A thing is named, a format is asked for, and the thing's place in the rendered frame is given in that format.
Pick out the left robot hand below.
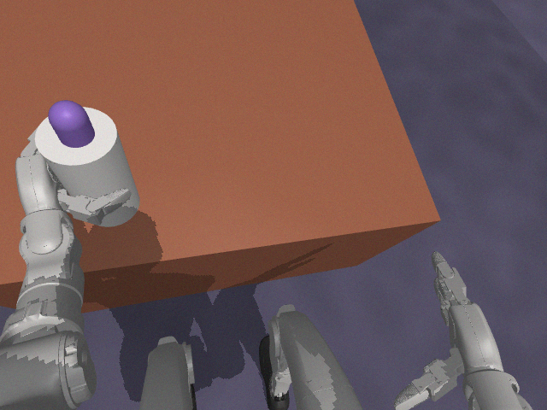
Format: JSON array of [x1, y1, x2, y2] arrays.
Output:
[[15, 127, 131, 226]]

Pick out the bottle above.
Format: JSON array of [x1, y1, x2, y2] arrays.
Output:
[[35, 100, 140, 227]]

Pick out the left robot arm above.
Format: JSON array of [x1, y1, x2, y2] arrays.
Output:
[[0, 209, 97, 410]]

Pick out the right robot foot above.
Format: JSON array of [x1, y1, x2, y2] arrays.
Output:
[[259, 336, 290, 410]]

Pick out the right robot hand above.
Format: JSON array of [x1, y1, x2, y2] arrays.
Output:
[[393, 251, 504, 410]]

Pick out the right robot arm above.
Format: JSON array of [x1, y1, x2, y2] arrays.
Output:
[[462, 369, 532, 410]]

